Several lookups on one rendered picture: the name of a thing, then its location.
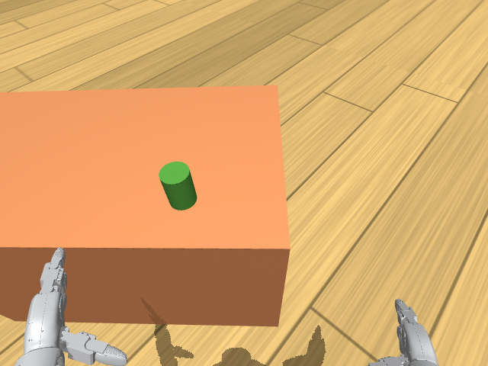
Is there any right robot hand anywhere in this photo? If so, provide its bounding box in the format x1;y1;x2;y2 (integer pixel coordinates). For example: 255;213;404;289
368;299;438;366

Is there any left robot hand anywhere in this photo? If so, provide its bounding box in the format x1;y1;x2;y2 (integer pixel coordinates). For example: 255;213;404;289
24;247;127;366

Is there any can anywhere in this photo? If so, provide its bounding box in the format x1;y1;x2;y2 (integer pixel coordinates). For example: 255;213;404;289
159;162;197;210

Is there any left robot arm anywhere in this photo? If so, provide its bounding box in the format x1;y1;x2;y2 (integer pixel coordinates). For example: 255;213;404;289
14;347;65;366

